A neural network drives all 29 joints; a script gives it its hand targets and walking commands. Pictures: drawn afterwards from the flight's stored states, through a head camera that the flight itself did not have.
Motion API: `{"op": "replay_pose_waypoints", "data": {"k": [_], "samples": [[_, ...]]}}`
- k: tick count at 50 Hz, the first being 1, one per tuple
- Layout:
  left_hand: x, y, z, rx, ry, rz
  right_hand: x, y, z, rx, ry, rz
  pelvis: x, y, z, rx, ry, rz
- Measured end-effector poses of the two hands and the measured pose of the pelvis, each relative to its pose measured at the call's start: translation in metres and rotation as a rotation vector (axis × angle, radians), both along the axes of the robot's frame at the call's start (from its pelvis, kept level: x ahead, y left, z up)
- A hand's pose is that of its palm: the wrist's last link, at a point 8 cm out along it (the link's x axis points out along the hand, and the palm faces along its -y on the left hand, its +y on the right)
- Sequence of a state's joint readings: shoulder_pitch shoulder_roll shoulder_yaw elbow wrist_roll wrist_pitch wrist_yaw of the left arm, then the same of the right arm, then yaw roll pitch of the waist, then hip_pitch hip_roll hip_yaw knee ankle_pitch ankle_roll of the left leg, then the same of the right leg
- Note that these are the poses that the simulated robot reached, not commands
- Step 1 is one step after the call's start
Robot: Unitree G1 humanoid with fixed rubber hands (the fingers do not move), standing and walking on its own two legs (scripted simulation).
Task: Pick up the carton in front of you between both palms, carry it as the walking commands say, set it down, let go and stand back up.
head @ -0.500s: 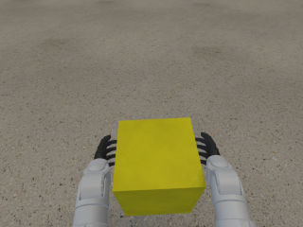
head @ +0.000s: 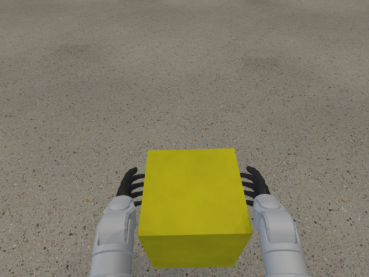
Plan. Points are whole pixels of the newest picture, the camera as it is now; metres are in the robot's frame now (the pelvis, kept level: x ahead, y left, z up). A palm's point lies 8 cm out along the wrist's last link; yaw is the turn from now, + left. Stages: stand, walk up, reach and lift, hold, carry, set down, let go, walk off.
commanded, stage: carry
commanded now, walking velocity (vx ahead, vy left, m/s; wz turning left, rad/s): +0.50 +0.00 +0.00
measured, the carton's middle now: (192, 211) +0.31 +0.00 -0.06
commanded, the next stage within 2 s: none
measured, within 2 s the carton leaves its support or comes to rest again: neither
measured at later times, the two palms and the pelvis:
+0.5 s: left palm (129, 132) +0.52 +0.18 +0.01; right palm (229, 136) +0.49 -0.11 +0.02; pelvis +0.22 +0.06 +0.01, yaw -4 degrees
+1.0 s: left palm (136, 104) +0.63 +0.17 +0.03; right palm (227, 104) +0.62 -0.12 +0.03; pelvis +0.34 +0.03 -0.01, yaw -2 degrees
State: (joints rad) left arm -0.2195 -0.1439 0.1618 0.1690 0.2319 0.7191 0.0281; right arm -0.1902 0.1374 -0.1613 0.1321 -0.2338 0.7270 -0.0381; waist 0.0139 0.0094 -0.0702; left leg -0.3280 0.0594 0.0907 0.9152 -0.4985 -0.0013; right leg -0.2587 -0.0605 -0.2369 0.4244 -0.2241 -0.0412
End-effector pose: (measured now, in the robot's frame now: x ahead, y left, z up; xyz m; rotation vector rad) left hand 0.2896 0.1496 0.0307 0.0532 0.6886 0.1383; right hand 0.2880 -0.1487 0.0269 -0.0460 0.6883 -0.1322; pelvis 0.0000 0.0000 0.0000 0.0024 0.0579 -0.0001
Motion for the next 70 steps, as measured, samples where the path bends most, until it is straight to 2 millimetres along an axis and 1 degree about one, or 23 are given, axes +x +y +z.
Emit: {"op": "replay_pose_waypoints", "data": {"k": [3, 5, 8, 10, 13, 15, 16, 19, 22, 26, 31, 34, 38, 41, 45, 52, 58, 64, 70], "samples": [[0.016, 0.001, 0.002, 0.004, 0.006, 0.005, 0.020, 0.001, 0.005, 0.004, 0.006, 0.006, 0.021, 0.000, 0.007, 0.016, 0.011, -0.011], [0.032, 0.002, 0.008, 0.000, -0.010, 0.005, 0.036, 0.002, 0.009, 0.010, -0.010, -0.001, 0.037, 0.003, 0.009, 0.018, 0.011, -0.017], [0.065, 0.005, 0.015, -0.006, -0.044, -0.007, 0.063, 0.005, 0.017, 0.011, -0.044, -0.016, 0.065, 0.010, 0.008, 0.012, 0.011, -0.022], [0.089, 0.009, 0.016, -0.006, -0.055, -0.022, 0.083, 0.009, 0.018, 0.003, -0.056, -0.027, 0.087, 0.017, 0.006, 0.006, 0.010, -0.025], [0.129, 0.018, 0.008, -0.008, -0.053, -0.046, 0.118, 0.019, 0.013, -0.017, -0.053, -0.040, 0.126, 0.031, -0.003, -0.006, 0.002, -0.033], [0.157, 0.026, -0.003, -0.016, -0.050, -0.058, 0.142, 0.027, 0.004, -0.029, -0.047, -0.049, 0.151, 0.042, -0.013, -0.004, -0.008, -0.049], [0.168, 0.029, -0.009, -0.025, -0.039, -0.058, 0.152, 0.030, 0.000, -0.040, -0.029, -0.051, 0.161, 0.045, -0.015, 0.006, -0.008, -0.057], [0.192, 0.034, -0.019, -0.033, 0.014, -0.065, 0.171, 0.036, -0.010, -0.029, 0.032, -0.053, 0.183, 0.053, -0.008, -0.004, -0.003, -0.076], [0.211, 0.034, -0.022, -0.032, 0.041, -0.079, 0.186, 0.037, -0.013, -0.023, 0.059, -0.068, 0.203, 0.057, 0.001, -0.018, 0.009, -0.079], [0.239, 0.033, -0.015, -0.037, 0.005, -0.074, 0.214, 0.036, -0.007, -0.015, 0.023, -0.074, 0.228, 0.056, 0.005, -0.019, 0.011, -0.072], [0.275, 0.028, 0.002, -0.029, -0.075, -0.045, 0.258, 0.030, 0.004, 0.008, -0.059, -0.053, 0.266, 0.045, -0.003, 0.014, -0.012, -0.068], [0.298, 0.024, 0.012, 0.006, -0.078, -0.055, 0.279, 0.026, 0.008, 0.028, -0.064, -0.056, 0.290, 0.041, -0.004, -0.009, -0.016, -0.058], [0.323, 0.020, 0.012, 0.019, -0.047, -0.060, 0.304, 0.022, 0.006, 0.017, -0.033, -0.049, 0.313, 0.036, -0.005, -0.014, -0.007, -0.045], [0.335, 0.019, 0.008, 0.011, -0.040, -0.051, 0.318, 0.021, 0.005, 0.012, -0.025, -0.044, 0.324, 0.033, -0.006, -0.013, -0.002, -0.040], [0.343, 0.020, 0.004, -0.001, -0.041, -0.038, 0.330, 0.021, 0.005, 0.004, -0.026, -0.034, 0.333, 0.031, -0.007, -0.009, 0.004, -0.034], [0.344, 0.024, 0.002, -0.005, -0.042, -0.022, 0.337, 0.025, 0.004, 0.001, -0.027, -0.020, 0.338, 0.031, -0.007, -0.007, 0.006, -0.029], [0.341, 0.026, 0.000, -0.001, -0.042, -0.021, 0.333, 0.027, 0.001, 0.000, -0.027, -0.017, 0.335, 0.033, -0.010, -0.008, 0.003, -0.027], [0.330, 0.027, -0.003, 0.000, -0.031, -0.024, 0.321, 0.029, -0.002, -0.002, -0.017, -0.018, 0.327, 0.035, -0.011, -0.007, -0.011, -0.027], [0.318, 0.028, 0.000, -0.002, -0.037, -0.025, 0.310, 0.029, 0.002, -0.002, -0.023, -0.022, 0.315, 0.036, -0.010, -0.006, -0.024, -0.028]]}}
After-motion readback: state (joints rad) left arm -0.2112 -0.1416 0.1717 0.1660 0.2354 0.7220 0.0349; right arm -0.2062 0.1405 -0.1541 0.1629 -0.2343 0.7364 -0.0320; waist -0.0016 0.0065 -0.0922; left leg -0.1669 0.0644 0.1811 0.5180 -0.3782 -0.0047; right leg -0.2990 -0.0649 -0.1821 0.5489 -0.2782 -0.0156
